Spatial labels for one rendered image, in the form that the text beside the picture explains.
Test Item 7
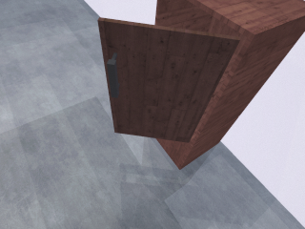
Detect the handle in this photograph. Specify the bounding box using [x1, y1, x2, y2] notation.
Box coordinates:
[107, 52, 120, 98]

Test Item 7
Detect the cupboard door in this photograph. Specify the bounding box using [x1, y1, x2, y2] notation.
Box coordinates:
[97, 17, 240, 143]

